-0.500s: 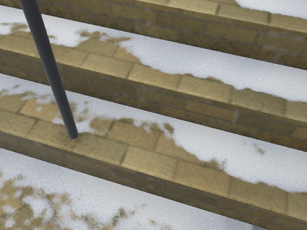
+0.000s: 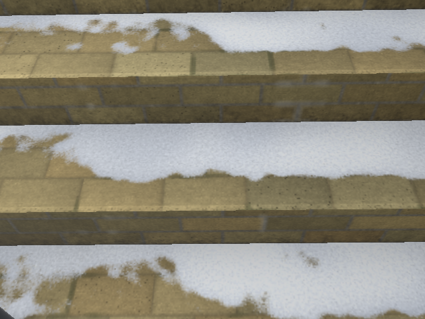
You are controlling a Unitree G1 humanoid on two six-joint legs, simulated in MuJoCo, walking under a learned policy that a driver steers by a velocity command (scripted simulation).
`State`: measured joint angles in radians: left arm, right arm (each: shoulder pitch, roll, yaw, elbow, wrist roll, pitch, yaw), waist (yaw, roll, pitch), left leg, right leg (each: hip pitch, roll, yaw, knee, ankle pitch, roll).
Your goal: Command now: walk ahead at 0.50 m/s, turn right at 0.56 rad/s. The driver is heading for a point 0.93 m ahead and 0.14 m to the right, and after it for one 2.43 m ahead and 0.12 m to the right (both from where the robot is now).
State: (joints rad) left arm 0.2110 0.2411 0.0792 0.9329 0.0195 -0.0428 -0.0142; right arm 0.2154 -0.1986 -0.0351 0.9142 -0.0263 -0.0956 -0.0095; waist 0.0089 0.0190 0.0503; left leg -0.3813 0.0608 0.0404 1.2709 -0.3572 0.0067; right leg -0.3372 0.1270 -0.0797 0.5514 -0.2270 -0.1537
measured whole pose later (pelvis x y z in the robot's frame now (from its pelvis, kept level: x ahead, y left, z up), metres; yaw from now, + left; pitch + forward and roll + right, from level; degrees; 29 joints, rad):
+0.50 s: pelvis +0.23 +0.04 +0.03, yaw -17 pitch +5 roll +2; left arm 0.49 0.24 0.05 0.98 -0.03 -0.06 0.03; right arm -0.12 -0.09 0.08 0.48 -0.06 0.00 -0.03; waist 0.06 -0.04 0.03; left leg -1.07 0.01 0.05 1.43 -0.50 0.08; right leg 0.06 0.04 0.26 0.21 -0.19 -0.10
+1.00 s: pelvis +0.49 -0.05 +0.19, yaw -21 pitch +4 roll +0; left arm -0.01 0.12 0.02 0.58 0.05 -0.02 0.00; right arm 0.58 -0.13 -0.05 1.00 -0.06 -0.13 -0.04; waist -0.10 -0.01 0.01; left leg 0.02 0.05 0.06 0.26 -0.35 -0.01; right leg -1.28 -0.07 -0.04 1.95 -0.53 -0.11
